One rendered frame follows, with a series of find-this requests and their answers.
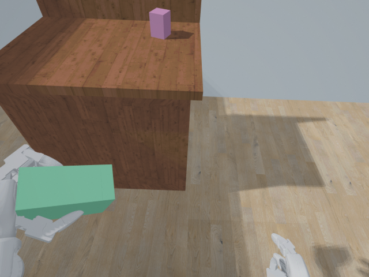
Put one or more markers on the sponge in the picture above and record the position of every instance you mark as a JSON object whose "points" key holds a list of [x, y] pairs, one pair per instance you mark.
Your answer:
{"points": [[55, 191]]}

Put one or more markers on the table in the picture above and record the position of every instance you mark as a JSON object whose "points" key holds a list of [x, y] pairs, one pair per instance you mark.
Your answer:
{"points": [[87, 85]]}

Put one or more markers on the robot left forearm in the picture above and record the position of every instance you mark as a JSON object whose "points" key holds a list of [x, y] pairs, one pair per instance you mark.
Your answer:
{"points": [[11, 264]]}

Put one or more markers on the right robot hand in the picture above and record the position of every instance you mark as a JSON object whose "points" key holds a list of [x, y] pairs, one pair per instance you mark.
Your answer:
{"points": [[292, 265]]}

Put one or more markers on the left robot hand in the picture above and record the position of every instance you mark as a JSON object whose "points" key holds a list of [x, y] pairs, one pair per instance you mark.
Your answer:
{"points": [[39, 228]]}

